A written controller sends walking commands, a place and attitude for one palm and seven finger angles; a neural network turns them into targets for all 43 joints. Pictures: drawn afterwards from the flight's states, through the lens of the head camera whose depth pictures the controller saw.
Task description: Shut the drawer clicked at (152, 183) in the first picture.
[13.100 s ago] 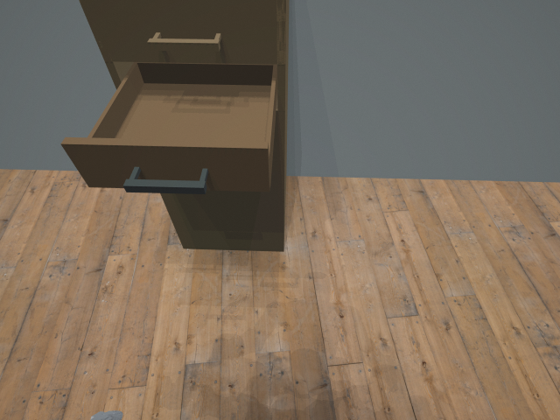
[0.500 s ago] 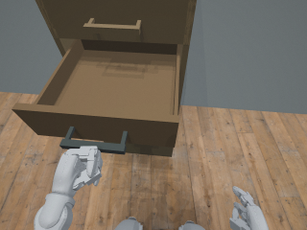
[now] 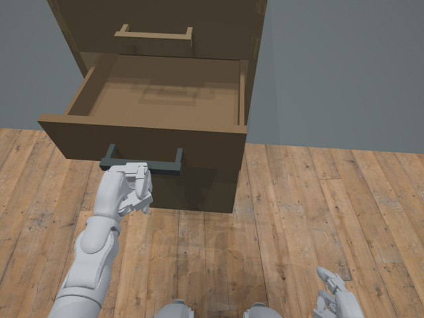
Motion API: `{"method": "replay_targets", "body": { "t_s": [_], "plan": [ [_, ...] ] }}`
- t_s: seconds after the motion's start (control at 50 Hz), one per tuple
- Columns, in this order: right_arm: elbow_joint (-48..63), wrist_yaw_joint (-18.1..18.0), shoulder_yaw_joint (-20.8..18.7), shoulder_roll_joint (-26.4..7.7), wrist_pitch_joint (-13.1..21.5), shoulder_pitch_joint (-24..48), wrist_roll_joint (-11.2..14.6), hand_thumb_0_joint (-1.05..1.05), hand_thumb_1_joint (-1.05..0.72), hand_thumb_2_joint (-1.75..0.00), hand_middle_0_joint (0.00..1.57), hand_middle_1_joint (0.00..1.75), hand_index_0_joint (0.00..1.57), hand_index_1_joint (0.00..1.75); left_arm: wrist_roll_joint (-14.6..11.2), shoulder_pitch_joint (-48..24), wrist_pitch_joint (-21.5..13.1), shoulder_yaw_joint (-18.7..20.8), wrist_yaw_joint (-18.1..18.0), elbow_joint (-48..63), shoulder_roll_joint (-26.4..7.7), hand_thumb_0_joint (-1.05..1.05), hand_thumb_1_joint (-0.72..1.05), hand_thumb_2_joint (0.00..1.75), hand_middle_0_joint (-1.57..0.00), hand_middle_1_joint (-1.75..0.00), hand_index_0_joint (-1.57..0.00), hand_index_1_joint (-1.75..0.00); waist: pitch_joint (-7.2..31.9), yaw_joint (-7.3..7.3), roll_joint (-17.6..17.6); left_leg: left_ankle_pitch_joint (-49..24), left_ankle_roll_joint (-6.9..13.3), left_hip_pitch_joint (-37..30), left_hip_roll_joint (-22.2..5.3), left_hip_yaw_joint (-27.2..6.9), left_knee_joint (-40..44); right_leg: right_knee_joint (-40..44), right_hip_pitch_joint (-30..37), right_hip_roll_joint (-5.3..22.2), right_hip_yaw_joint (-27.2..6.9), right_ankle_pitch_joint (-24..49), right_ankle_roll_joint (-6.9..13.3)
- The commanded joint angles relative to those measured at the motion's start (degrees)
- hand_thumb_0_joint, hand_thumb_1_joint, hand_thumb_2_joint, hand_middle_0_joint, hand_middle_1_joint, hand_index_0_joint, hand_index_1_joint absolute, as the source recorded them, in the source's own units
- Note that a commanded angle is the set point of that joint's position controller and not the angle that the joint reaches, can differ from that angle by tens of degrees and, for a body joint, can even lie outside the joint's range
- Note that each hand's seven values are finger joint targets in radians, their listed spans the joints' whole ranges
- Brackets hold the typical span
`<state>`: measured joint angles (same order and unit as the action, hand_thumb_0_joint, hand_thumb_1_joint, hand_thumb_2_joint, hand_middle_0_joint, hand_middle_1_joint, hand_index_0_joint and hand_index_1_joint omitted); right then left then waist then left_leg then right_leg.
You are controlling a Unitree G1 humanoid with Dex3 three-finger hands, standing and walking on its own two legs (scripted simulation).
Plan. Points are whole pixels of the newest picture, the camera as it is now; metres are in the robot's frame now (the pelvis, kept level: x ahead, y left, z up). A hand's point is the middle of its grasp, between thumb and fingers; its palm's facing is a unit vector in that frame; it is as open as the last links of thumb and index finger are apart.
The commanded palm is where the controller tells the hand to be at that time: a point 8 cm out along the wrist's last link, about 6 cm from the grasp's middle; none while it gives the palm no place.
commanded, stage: push the drawer shut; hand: left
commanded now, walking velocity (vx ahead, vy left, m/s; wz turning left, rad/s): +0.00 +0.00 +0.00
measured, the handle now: (143, 158) +0.40 +0.15 +0.06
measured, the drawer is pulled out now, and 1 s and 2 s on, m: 0.22 0.10 0.00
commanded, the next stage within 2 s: none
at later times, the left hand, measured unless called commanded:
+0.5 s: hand (156, 163) +0.39 +0.13 +0.05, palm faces -0.07 -1.00 -0.06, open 2.8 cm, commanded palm +0.39 +0.18 +0.07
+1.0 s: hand (159, 140) +0.45 +0.13 +0.06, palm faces -0.07 -1.00 -0.05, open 2.9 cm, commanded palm +0.45 +0.18 +0.07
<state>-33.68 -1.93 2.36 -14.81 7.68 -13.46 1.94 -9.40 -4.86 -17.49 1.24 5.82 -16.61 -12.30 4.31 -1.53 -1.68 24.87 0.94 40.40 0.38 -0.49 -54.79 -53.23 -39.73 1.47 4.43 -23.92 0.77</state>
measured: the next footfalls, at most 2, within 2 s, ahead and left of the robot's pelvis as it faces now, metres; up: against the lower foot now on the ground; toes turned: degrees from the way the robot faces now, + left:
none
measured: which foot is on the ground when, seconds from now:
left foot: down 0.00-1.00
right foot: down 0.00-1.00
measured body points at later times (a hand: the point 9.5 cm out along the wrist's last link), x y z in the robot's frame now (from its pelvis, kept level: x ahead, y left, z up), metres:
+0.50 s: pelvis +0.01 +0.00 +0.00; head +0.08 +0.00 +0.44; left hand +0.39 +0.18 +0.06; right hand +0.12 -0.25 -0.11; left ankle +0.02 +0.11 -0.68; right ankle +0.03 -0.11 -0.68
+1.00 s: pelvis +0.00 +0.00 +0.00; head +0.09 -0.01 +0.44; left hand +0.45 +0.18 +0.06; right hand +0.06 -0.27 -0.12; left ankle +0.02 +0.11 -0.68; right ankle +0.03 -0.11 -0.68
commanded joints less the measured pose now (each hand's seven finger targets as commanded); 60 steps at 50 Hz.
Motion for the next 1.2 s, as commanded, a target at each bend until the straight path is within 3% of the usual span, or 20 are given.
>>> {"method": "replay_targets", "body": {
  "t_s": [0.0, 0.16, 0.2, 0.26, 0.3, 0.36, 0.44, 0.52, 0.58, 0.6, 0.64, 0.68, 0.74, 0.8, 0.86, 0.92, 0.94, 1.04, 1.1, 1.18],
  "plan": [
    [7.24, -0.33, -3.09, -7.43, 2.45, 1.6, 0.3, 0.0, -0.9, -0.9, 0.2, 0.3, 0.2, 0.3, -1.25, -24.45, -3.88, 3.53, -1.51, 9.76, -4.24, 0.0, 0.9, 0.9, -1.4, -1.6, -1.4, -1.6, 14.7, -3.33, 1.03, -3.48, 0.09, -7.35, 0.01, -2.11, 9.7, 9.01, 5.57, -1.23, -2.54, 2.81, 0.27],
    [5.92, -0.15, -3.66, -7.86, 1.34, -0.09, 0.18, 0.0, -0.9, -0.9, 0.2, 0.3, 0.2, 0.3, -0.71, -30.51, -4.84, 5.22, -2.05, 4.75, -5.68, 0.0, 0.9, 0.9, -1.4, -1.6, -1.4, -1.6, 17.16, -3.53, 1.17, -5.61, -0.13, -8.61, -0.23, -2.27, 9.59, 8.36, 5.5, -1.38, -2.38, 5.15, 0.38],
    [5.44, -0.16, -3.59, -7.92, 0.87, -0.47, 0.19, 0.0, -0.9, -0.9, 0.2, 0.3, 0.2, 0.3, -0.44, -33.14, -5.12, 4.48, -2.15, 3.06, -5.09, 0.0, 0.9, 0.9, -1.4, -1.6, -1.4, -1.6, 16.47, -4.35, 1.8, -5.01, 0.08, -8.43, -0.36, -2.39, 9.56, 8.33, 4.36, -1.51, -2.29, 4.67, 0.26],
    [5.06, -0.03, -3.79, -7.83, 0.54, -1.16, 0.1, 0.0, -0.9, -0.9, 0.2, 0.3, 0.2, 0.3, -0.25, -36.06, -5.61, 4.18, -2.18, 2.21, -4.67, 0.0, 0.9, 0.9, -1.4, -1.6, -1.4, -1.6, 18.22, -4.39, -0.51, -7.09, -0.15, -10.0, -0.34, -2.36, 9.34, 7.87, 4.33, -1.49, -2.2, 6.65, 0.49],
    [4.46, -0.01, -3.87, -8.03, 0.05, -1.83, 0.05, 0.0, -0.9, -0.9, 0.2, 0.3, 0.2, 0.3, -0.23, -36.55, -5.68, 5.76, -2.25, -0.47, -6.11, 0.0, 0.9, 0.9, -1.4, -1.6, -1.4, -1.6, 18.14, -4.56, 1.67, -7.44, 0.08, -9.07, -0.41, -2.17, 9.0, 8.22, 4.89, -1.65, -2.44, 7.08, 0.31],
    [4.18, 0.14, -3.84, -7.83, -0.45, -2.16, 0.09, 0.0, -0.9, -0.9, 0.2, 0.3, 0.2, 0.3, -0.15, -39.89, -6.11, 5.55, -2.01, -2.56, -5.8, 0.0, 0.9, 0.9, -1.4, -1.6, -1.4, -1.6, 18.16, -4.64, -0.18, -7.55, -0.13, -9.19, -0.31, -2.16, 9.15, 7.96, 4.58, -1.67, -2.43, 7.32, 0.49],
    [3.66, 0.34, -4.0, -8.05, -1.23, -3.42, -0.18, 0.0, -0.9, -0.9, 0.2, 0.3, 0.2, 0.3, -0.08, -42.24, -6.89, 8.16, -1.99, -5.93, -8.27, 0.0, 0.9, 0.9, -1.4, -1.6, -1.4, -1.6, 20.07, -4.4, 1.45, -8.81, 0.05, -8.35, -0.19, -1.77, 8.75, 8.01, 6.54, -1.7, -2.92, 9.01, 0.35],
    [3.12, 0.52, -3.94, -7.8, -1.95, -4.15, -0.19, 0.0, -0.9, -0.9, 0.2, 0.3, 0.2, 0.3, 0.19, -46.19, -7.71, 7.65, -1.41, -9.42, -7.67, 0.0, 0.9, 0.9, -1.4, -1.6, -1.4, -1.6, 19.69, -5.17, 0.36, -8.96, 0.09, -8.01, -0.15, -1.53, 8.31, 7.9, 5.63, -1.9, -3.1, 9.54, 0.37],
    [2.85, 0.46, -3.95, -8.06, -2.32, -4.98, -0.29, 0.0, -0.9, -0.9, 0.2, 0.3, 0.2, 0.3, 0.38, -49.66, -8.59, 9.24, -1.17, -11.67, -9.92, 0.0, 0.9, 0.9, -1.4, -1.6, -1.4, -1.6, 20.08, -5.44, 0.83, -8.25, 0.28, -6.94, -0.12, -1.54, 8.18, 7.63, 5.55, -2.03, -3.27, 8.92, 0.35],
    [2.84, 0.6, -4.04, -7.77, -2.4, -5.01, -0.27, 0.0, -0.9, -0.9, 0.2, 0.3, 0.2, 0.3, 0.43, -50.38, -8.9, 8.21, -0.86, -11.96, -8.34, 0.0, 0.9, 0.9, -1.4, -1.6, -1.4, -1.6, 20.95, -5.56, -0.59, -8.77, 0.21, -8.14, -0.08, -1.4, 8.05, 7.6, 5.1, -2.09, -3.32, 9.42, 0.39],
    [2.44, 0.71, -4.08, -7.86, -2.7, -5.59, -0.31, 0.0, -0.9, -0.9, 0.2, 0.3, 0.2, 0.3, 0.31, -51.48, -8.98, 8.64, -0.78, -14.62, -8.45, 0.0, 0.9, 0.9, -1.4, -1.6, -1.4, -1.6, 20.25, -5.79, 0.73, -8.78, 0.22, -7.36, -0.09, -1.38, 7.88, 7.65, 4.93, -2.16, -3.29, 9.7, 0.37],
    [2.02, 0.66, -4.07, -8.15, -2.99, -6.23, -0.45, 0.0, -0.9, -0.9, 0.2, 0.3, 0.2, 0.3, 0.32, -53.83, -9.47, 10.21, -0.79, -16.15, -10.54, 0.0, 0.9, 0.9, -1.4, -1.6, -1.4, -1.6, 20.1, -6.09, 1.82, -8.15, 0.52, -5.83, -0.07, -1.16, 7.64, 7.69, 5.22, -2.26, -3.55, 9.42, 0.21],
    [1.9, 0.65, -4.14, -8.02, -3.39, -6.87, -0.49, 0.0, -0.9, -0.9, 0.2, 0.3, 0.2, 0.3, 0.59, -55.7, -9.95, 11.42, -0.22, -17.75, -11.92, 0.0, 0.9, 0.9, -1.4, -1.6, -1.4, -1.6, 22.11, -5.91, 0.05, -8.66, 0.45, -5.97, 0.13, -0.7, 7.34, 7.63, 6.31, -2.18, -4.12, 10.43, 0.24],
    [1.67, 0.64, -3.84, -8.05, -3.68, -7.67, -0.61, 0.0, -0.9, -0.9, 0.2, 0.3, 0.2, 0.3, 0.36, -57.29, -9.92, 13.11, 0.62, -21.7, -13.79, 0.0, 0.9, 0.9, -1.4, -1.6, -1.4, -1.6, 21.39, -6.33, 1.84, -7.42, 0.73, -3.49, 0.17, -0.45, 7.07, 7.85, 6.86, -2.36, -4.57, 9.85, 0.04],
    [1.48, 0.64, -3.92, -8.02, -3.86, -8.2, -0.66, 0.0, -0.9, -0.9, 0.2, 0.3, 0.2, 0.3, 0.39, -60.59, -10.75, 14.2, 1.24, -22.87, -15.19, 0.0, 0.9, 0.9, -1.4, -1.6, -1.4, -1.6, 22.16, -6.08, -0.97, -7.36, 0.58, -3.67, 0.19, -0.43, 6.88, 7.53, 6.33, -2.27, -4.74, 9.54, 0.28],
    [1.28, 0.77, -4.02, -8.14, -3.96, -9.45, -0.88, 0.0, -0.9, -0.9, 0.2, 0.3, 0.2, 0.3, 0.34, -63.12, -11.26, 14.18, 1.8, -23.92, -15.15, 0.0, 0.9, 0.9, -1.4, -1.6, -1.4, -1.6, 24.17, -6.83, -0.78, -9.66, 0.68, -4.71, 0.05, -0.64, 6.18, 6.61, 5.57, -2.59, -4.38, 11.72, 0.21],
    [1.2, 0.9, -4.06, -8.15, -3.98, -9.58, -0.92, 0.0, -0.9, -0.9, 0.2, 0.3, 0.2, 0.3, 0.41, -63.25, -11.36, 14.38, 1.91, -24.77, -15.16, 0.0, 0.9, 0.9, -1.4, -1.6, -1.4, -1.6, 24.09, -6.58, -1.66, -9.64, 0.52, -4.93, 0.03, -0.73, 6.07, 6.5, 4.94, -2.66, -4.3, 11.43, 0.32],
    [0.43, 1.06, -4.06, -8.68, -4.29, -10.84, -1.14, 0.0, -0.9, -0.9, 0.2, 0.3, 0.2, 0.3, 0.9, -67.94, -11.69, 15.1, 1.87, -29.26, -16.55, 0.0, 0.9, 0.9, -1.4, -1.6, -1.4, -1.6, 22.27, -8.22, 0.64, -6.57, 0.91, -2.15, -0.16, -0.92, 5.46, 6.73, 2.53, -2.87, -4.43, 8.17, 0.06],
    [0.31, 1.11, -3.97, -8.83, -4.27, -11.71, -1.44, 0.0, -0.9, -0.9, 0.2, 0.3, 0.2, 0.3, 1.75, -72.08, -12.15, 14.24, 1.55, -29.5, -16.36, 0.0, 0.9, 0.9, -1.4, -1.6, -1.4, -1.6, 24.41, -8.8, -3.07, -6.92, 0.78, -4.18, -0.11, -1.36, 5.11, 5.86, 0.18, -3.04, -4.08, 7.6, 0.23],
    [-0.28, 1.23, -4.03, -9.39, -4.49, -13.07, -1.89, 0.0, -0.9, -0.9, 0.2, 0.3, 0.2, 0.3, 2.44, -73.76, -12.22, 15.49, 0.73, -31.98, -18.28, 0.0, 0.9, 0.9, -1.4, -1.6, -1.4, -1.6, 25.19, -9.56, -1.5, -7.61, 0.94, -4.16, -0.38, -2.02, 4.45, 5.38, -1.21, -3.31, -3.76, 7.53, 0.21]
  ]
}}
